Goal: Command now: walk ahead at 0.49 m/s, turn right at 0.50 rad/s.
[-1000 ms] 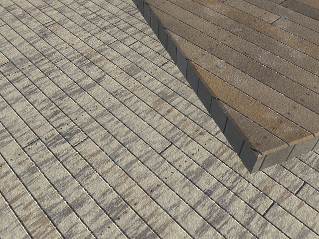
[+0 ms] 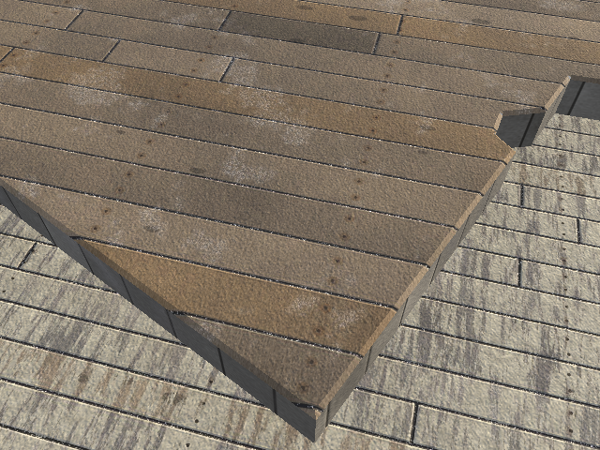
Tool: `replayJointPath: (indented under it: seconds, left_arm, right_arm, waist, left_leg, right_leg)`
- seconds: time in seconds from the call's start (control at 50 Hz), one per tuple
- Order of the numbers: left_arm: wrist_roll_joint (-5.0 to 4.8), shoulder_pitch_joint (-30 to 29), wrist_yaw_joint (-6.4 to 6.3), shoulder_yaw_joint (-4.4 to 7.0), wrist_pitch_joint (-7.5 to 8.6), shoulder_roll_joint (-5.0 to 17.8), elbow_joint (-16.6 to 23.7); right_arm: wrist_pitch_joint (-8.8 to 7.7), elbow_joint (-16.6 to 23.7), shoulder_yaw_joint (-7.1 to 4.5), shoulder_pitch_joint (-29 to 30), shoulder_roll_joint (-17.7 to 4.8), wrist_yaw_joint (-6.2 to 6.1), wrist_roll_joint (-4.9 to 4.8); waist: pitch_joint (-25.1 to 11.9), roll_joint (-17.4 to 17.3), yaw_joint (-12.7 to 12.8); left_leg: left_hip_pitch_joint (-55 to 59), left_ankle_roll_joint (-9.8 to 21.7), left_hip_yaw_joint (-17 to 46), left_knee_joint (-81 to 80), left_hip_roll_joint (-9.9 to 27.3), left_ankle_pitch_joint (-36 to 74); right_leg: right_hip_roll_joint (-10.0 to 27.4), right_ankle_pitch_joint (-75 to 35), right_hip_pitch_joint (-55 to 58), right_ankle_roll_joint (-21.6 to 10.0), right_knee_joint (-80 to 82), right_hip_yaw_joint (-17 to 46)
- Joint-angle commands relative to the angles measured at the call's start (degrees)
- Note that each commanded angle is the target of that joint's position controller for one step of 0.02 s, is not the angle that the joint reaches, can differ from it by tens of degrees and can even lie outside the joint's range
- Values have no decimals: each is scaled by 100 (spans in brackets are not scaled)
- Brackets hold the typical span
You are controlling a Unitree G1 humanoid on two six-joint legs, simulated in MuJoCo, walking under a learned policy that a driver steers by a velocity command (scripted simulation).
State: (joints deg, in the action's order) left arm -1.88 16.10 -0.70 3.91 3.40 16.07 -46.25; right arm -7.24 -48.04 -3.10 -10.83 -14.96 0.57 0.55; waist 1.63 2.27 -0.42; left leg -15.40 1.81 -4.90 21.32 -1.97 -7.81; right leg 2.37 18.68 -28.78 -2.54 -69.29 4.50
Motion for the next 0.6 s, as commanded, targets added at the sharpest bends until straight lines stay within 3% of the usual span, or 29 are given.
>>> replayJointPath:
  seconds: [0.02,0.08,0.12,0.16,0.22,0.26,0.28,0.3,0.32,0.34,0.36,0.38,0.4,0.42,0.44,0.46,0.5,0.6]
  left_arm:
    - [7,161,14,11,-21,33,426]
    - [104,-267,30,-58,27,-15,629]
    - [160,-700,97,-117,106,-28,767]
    - [149,-1225,157,-161,180,-38,891]
    - [71,-1707,222,-151,250,103,1104]
    - [55,-1605,232,-79,309,300,1154]
    - [88,-1231,222,0,335,442,1056]
    - [131,-521,173,142,343,690,837]
    - [241,506,93,286,336,1120,671]
    - [369,914,72,381,266,1649,604]
    - [743,1155,83,212,193,1070,548]
    - [681,615,114,90,201,673,588]
    - [572,216,142,4,209,374,601]
    - [494,40,145,-52,223,239,572]
    - [413,-59,125,-57,236,259,539]
    - [398,-77,130,-37,272,316,523]
    - [387,-3,139,-4,343,360,442]
    - [393,366,50,18,320,378,220]
  right_arm:
    - [-123,132,-133,-87,-537,25,-33]
    - [-121,-45,-187,-331,-756,33,-55]
    - [-61,-84,-169,-350,-809,20,-136]
    - [6,-116,-157,-493,-894,14,-209]
    - [92,-254,-172,-888,-1070,0,-256]
    - [151,-266,-177,-848,-1118,-25,-277]
    - [183,-253,-172,-751,-1136,-41,-279]
    - [192,-239,-108,-778,-974,-53,-238]
    - [176,-79,41,-691,-602,-64,-123]
    - [102,48,245,-1379,110,-63,-104]
    - [250,-170,23,-1618,-559,-54,112]
    - [309,-151,-34,-1305,-589,-24,111]
    - [332,-110,-26,-1033,-506,29,85]
    - [392,-99,-42,-868,-481,66,99]
    - [472,-96,-44,-972,-415,113,138]
    - [543,-99,-40,-989,-367,151,152]
    - [628,28,-48,-721,-290,229,171]
    - [710,474,-38,273,-224,340,214]
  waist:
    - [-188,-551,77]
    - [-108,-387,38]
    - [-20,-382,-17]
    - [87,-417,-186]
    - [109,-598,-316]
    - [-13,-759,-119]
    - [-201,-771,154]
    - [-646,-691,484]
    - [-1438,-267,930]
    - [-2149,1348,620]
    - [-2184,801,689]
    - [-1448,479,405]
    - [-945,400,287]
    - [-646,471,182]
    - [-569,584,26]
    - [-560,652,-27]
    - [-512,432,-98]
    - [-121,274,59]
  left_leg:
    - [672,1049,1356,-1345,1650,672]
    - [770,1204,1047,-1480,1695,1136]
    - [755,1132,795,-1484,1509,1279]
    - [627,1002,623,-1393,1320,1195]
    - [978,893,879,-1157,1509,1037]
    - [1169,761,1058,-800,1622,1185]
    - [1126,643,1013,-391,1537,1515]
    - [905,479,825,484,1226,2010]
    - [-90,210,551,2071,863,962]
    - [-2197,-120,324,4068,72,-2206]
    - [-2256,68,618,4779,81,-2451]
    - [-2282,161,802,4868,363,-1969]
    - [-2258,159,749,4663,541,-1567]
    - [-2067,127,754,4454,647,-1349]
    - [-1774,77,720,4407,664,-1169]
    - [-1622,36,633,4496,621,-1075]
    - [-1877,-6,610,4691,605,-809]
    - [-2671,-87,596,4393,716,-94]
  right_leg:
    - [533,-286,-841,12,171,218]
    - [532,-828,-1119,73,1059,223]
    - [535,-1401,-986,82,1924,-105]
    - [357,-1767,-610,125,2745,-380]
    - [160,-1698,-334,143,3458,-421]
    - [32,-1440,74,18,3817,-413]
    - [-91,-1474,676,-70,4092,-496]
    - [-179,-1531,1757,-225,4246,-545]
    - [731,-1913,3377,-563,4133,315]
    - [2273,-1781,5132,-1328,4522,2586]
    - [2406,-2138,4464,-1147,4808,2957]
    - [2029,-1988,3758,-915,4863,2084]
    - [1767,-2059,3119,-763,5088,1451]
    - [1564,-2241,2633,-614,5310,971]
    - [1474,-2297,2236,-554,5490,635]
    - [1490,-2650,2045,-641,5551,452]
    - [1518,-2822,2048,-712,5652,100]
    - [1568,-1676,2280,-695,6005,-460]
